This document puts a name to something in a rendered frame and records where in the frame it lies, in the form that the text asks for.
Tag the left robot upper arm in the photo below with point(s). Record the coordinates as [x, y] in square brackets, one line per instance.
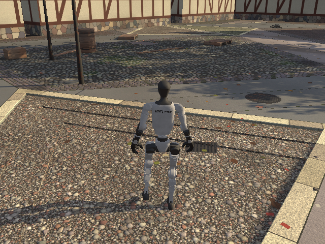
[144, 115]

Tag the robot right hand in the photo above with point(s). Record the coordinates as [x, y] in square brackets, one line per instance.
[186, 144]

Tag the robot torso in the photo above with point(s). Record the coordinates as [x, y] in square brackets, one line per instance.
[162, 123]

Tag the right robot forearm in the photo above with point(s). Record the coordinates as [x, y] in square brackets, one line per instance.
[188, 135]

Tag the right robot upper arm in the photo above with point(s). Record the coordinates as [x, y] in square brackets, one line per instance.
[182, 117]

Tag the robot left hand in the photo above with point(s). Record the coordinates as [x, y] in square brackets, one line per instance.
[133, 146]

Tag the left robot forearm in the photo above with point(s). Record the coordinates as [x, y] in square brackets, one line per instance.
[137, 135]

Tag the left robot thigh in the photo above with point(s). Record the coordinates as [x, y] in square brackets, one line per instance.
[150, 148]

